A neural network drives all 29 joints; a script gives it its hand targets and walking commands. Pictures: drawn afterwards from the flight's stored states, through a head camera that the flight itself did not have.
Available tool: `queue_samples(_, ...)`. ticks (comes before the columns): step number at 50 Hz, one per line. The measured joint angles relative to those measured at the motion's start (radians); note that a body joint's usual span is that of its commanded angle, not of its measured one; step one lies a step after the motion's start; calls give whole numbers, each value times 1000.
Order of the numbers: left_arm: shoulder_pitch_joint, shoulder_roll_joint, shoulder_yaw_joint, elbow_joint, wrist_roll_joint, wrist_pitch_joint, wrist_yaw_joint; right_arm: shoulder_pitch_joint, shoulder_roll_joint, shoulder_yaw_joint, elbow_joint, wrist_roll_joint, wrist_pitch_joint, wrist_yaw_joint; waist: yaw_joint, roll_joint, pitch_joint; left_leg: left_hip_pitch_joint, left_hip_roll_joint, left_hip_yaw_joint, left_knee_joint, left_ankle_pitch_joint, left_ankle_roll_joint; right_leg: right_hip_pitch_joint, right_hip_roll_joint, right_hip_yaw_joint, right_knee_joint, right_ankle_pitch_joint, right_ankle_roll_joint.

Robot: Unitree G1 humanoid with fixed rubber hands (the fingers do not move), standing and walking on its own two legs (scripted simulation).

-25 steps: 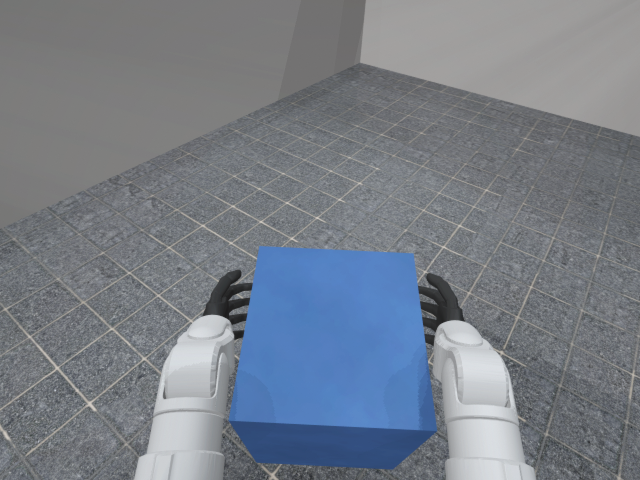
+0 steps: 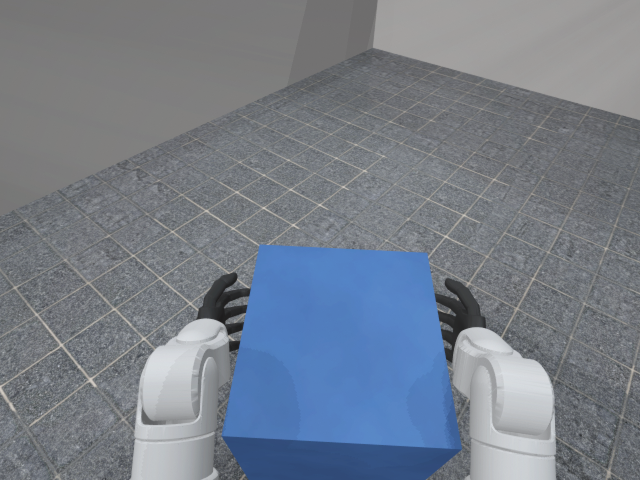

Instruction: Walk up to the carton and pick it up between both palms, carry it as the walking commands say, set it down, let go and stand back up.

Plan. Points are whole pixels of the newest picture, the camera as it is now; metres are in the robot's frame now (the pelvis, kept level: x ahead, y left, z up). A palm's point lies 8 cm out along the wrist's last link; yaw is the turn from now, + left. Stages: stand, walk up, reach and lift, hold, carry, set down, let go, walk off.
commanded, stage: carry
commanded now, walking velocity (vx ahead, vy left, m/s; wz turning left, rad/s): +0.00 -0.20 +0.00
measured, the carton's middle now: (336, 376) +0.26 +0.00 +0.01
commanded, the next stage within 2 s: none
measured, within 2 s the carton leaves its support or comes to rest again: neither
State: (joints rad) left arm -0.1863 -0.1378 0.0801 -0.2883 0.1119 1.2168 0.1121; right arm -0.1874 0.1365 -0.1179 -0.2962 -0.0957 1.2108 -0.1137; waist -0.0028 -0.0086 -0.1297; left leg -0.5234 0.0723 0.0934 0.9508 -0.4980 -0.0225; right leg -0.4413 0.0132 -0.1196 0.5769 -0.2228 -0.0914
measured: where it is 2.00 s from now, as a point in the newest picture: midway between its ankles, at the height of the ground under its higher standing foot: outside the picture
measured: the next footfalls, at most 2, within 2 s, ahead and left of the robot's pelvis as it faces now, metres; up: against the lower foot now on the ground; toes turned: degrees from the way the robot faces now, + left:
left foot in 0.08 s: +0.03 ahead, +0.10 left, +0.00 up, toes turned +9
right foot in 0.40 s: +0.02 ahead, -0.22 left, +0.00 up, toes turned -8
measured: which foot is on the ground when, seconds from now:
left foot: up 0.00-0.06, down 0.08-0.40, up 0.42-0.64, down 0.66-0.94, up 0.96-1.00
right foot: down 0.00-0.10, up 0.12-0.38, down 0.40-0.66, up 0.68-0.92, down 0.94-1.00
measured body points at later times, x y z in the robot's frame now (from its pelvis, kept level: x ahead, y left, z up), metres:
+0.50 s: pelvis -0.04 -0.10 +0.00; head -0.04 -0.11 +0.45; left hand +0.25 +0.02 +0.08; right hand +0.24 -0.27 +0.07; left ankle -0.04 +0.04 -0.69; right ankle -0.02 -0.21 -0.73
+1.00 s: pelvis -0.09 -0.24 +0.00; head -0.09 -0.25 +0.45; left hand +0.20 -0.11 +0.08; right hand +0.19 -0.40 +0.08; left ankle -0.06 -0.07 -0.71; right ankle -0.07 -0.35 -0.73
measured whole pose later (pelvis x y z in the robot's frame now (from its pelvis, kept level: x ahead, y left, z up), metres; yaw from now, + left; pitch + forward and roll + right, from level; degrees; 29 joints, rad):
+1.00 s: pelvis -0.09 -0.24 +0.00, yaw -2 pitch +5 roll -1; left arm -0.18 -0.14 0.06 -0.29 0.11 1.19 0.11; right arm -0.17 0.14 -0.12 -0.32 -0.12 1.20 -0.10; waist 0.00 0.04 -0.12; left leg -0.48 0.18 0.08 0.75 -0.45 -0.08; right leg -0.40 -0.03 -0.12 0.57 -0.24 -0.02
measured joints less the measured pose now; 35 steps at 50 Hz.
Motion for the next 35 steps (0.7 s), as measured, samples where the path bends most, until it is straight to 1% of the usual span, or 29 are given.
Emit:
queue_samples(2, -6, -1, 5, -10, 3, 6, 0, -7, 1, 1, -2, 0, 0, 1, 2, -4, -7, 51, -14, 28, -115, 35, 12, -8, 5, -6, -4, 8, -3)
queue_samples(4, -12, -2, 10, -15, 5, 11, -1, -16, 3, 0, 0, -2, 0, 2, 2, 0, -14, 135, -16, 50, -315, 158, 25, -22, 19, -19, 16, 3, -4)
queue_samples(5, -13, -1, 18, -12, 4, 8, -1, -16, 4, 6, 10, -4, -7, 2, 1, -17, -14, 140, -21, 54, -337, 207, 33, -34, 11, -18, 41, -9, 10)
queue_samples(7, 6, 2, 26, -5, 2, 6, -2, -10, 3, 22, 37, -11, -14, 4, 6, -22, -6, 144, -10, 58, -325, 199, 42, -68, 10, -4, 165, -121, 54)
queue_samples(8, 16, 3, 24, -2, 2, 11, -3, -5, 2, 27, 44, -13, -10, 5, 10, -18, -1, 154, 0, 58, -334, 194, 41, -87, 9, 12, 245, -147, 70)
queue_samples(10, 24, 4, 16, 2, 1, 20, -2, 7, 0, 30, 43, -15, 0, 7, 14, -11, 6, 172, 16, 55, -369, 207, 31, -112, -8, 39, 349, -143, 98)
queue_samples(12, 19, 4, 14, -4, -2, 22, 0, 9, 0, 28, 27, -17, 5, 9, 15, -3, 12, 177, 34, 49, -398, 230, 18, -111, -33, 57, 356, -134, 119)
queue_samples(15, 6, 2, 15, -24, -6, 14, 2, -2, 2, 24, 2, -20, 1, 11, 12, 16, 17, 164, 70, 38, -411, 251, -6, -71, -56, 66, 257, -148, 130)
queue_samples(17, -1, 1, 18, -32, -8, 7, 3, -10, 3, 22, -8, -23, -3, 13, 9, 31, 16, 148, 97, 29, -404, 256, -27, -22, -57, 55, 146, -137, 128)
queue_samples(19, -7, 0, 18, -33, -8, 3, 2, -13, 4, 20, -15, -27, -4, 15, 6, 36, 12, 128, 117, 20, -380, 253, -51, 53, -58, 27, -11, -70, 120)
queue_samples(20, -9, -1, 15, -29, -7, -2, 2, -14, 3, 16, -18, -28, -5, 16, 7, 41, 10, 112, 128, 13, -355, 244, -65, 73, -53, 17, -63, -5, 115)
queue_samples(21, -8, -2, 5, -16, -5, -13, 1, -10, 2, 7, -18, -28, -8, 17, 7, 56, 11, 93, 138, -2, -322, 219, -68, 63, -40, 9, -53, 12, 105)
queue_samples(22, -5, -1, -8, -3, -2, -19, 0, -1, 0, -1, -20, -26, -7, 18, 5, 59, 12, 70, 130, -12, -266, 130, -65, 49, -36, 5, -31, 1, 92)
queue_samples(23, -3, -1, -17, 8, 1, -20, 0, 7, -1, -7, -20, -23, -5, 18, 1, 54, 14, 43, 110, -18, -185, 36, -58, 39, -40, 3, -14, -14, 79)
queue_samples(24, 0, 0, -24, 13, 4, -19, -1, 15, -1, -9, -21, -21, -2, 18, -3, 48, 18, 15, 85, -20, -94, -29, -50, 34, -44, 1, -5, -25, 69)
queue_samples(25, 5, 1, -28, 12, 5, -17, -1, 21, -2, -9, -23, -17, -1, 17, -7, 43, 23, -6, 63, -16, -15, -57, -41, 30, -46, -1, -2, -29, 61)
queue_samples(26, 10, 1, -30, 6, 6, -15, -2, 26, -3, -6, -27, -11, 0, 14, -10, 39, 27, -19, 45, -7, 36, -58, -32, 28, -46, -3, -1, -29, 53)
queue_samples(27, 13, 2, -29, -3, 5, -14, -2, 29, -4, -2, -33, -7, -1, 11, -12, 36, 30, -22, 30, 5, 55, -45, -25, 24, -43, -6, -1, -26, 47)
queue_samples(28, 15, 2, -28, -13, 4, -13, -3, 30, -4, 2, -40, -3, -3, 8, -12, 33, 33, -16, 18, 18, 43, -29, -17, 20, -39, -9, 1, -24, 41)
queue_samples(30, 15, 2, -23, -31, 4, -12, -3, 27, -4, 8, -47, 2, -8, 4, -10, 27, 35, 22, -3, 43, -52, 14, 0, 8, -27, -18, 11, -23, 29)
queue_samples(31, 15, 2, -20, -37, 4, -12, -4, 24, -3, 11, -48, 2, -11, 4, -9, 23, 33, 55, -12, 56, -137, 55, 10, 2, -20, -24, 21, -26, 24)
queue_samples(32, 15, 2, -17, -42, 5, -12, -4, 20, -3, 12, -46, 2, -12, 3, -8, 22, 30, 98, -15, 67, -247, 123, 17, -7, -10, -32, 36, -31, 19)
queue_samples(33, 14, 3, -10, -43, 5, -13, -4, 16, -1, 16, -38, 2, -19, 3, -8, 8, 28, 122, -18, 72, -310, 176, 29, -19, -9, -35, 61, -42, 16)
queue_samples(34, 20, 4, -2, -40, 4, -17, -4, 16, 0, 24, -21, 0, -28, 4, -7, -9, 29, 121, -19, 73, -310, 189, 42, -32, -11, -33, 97, -87, 32)
queue_samples(35, 29, 5, 3, -38, 4, -17, -5, 16, -1, 31, -5, -2, -32, 5, -2, -14, 33, 123, -10, 74, -307, 190, 50, -51, -7, -23, 162, -145, 48)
